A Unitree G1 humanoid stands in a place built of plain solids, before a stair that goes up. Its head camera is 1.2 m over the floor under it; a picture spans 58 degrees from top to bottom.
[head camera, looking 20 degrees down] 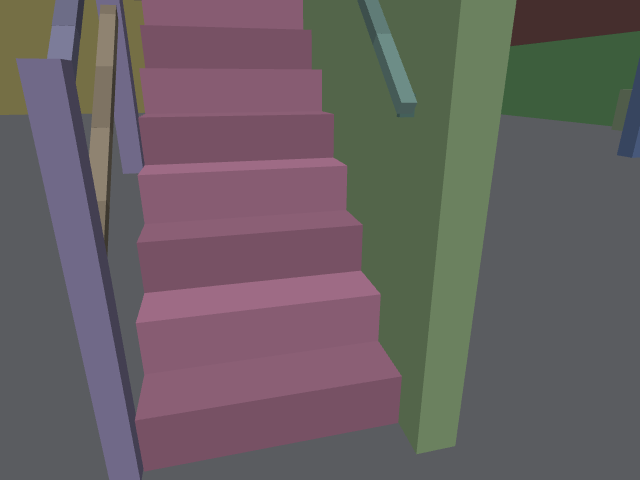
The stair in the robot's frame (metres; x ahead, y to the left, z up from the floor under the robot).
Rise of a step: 0.21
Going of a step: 0.23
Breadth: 0.90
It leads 14 degrees to the left of straight ahead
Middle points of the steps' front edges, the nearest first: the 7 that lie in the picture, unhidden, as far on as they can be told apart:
1.18 0.14 0.21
1.41 0.20 0.42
1.64 0.26 0.63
1.87 0.31 0.84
2.09 0.37 1.05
2.32 0.42 1.27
2.55 0.48 1.48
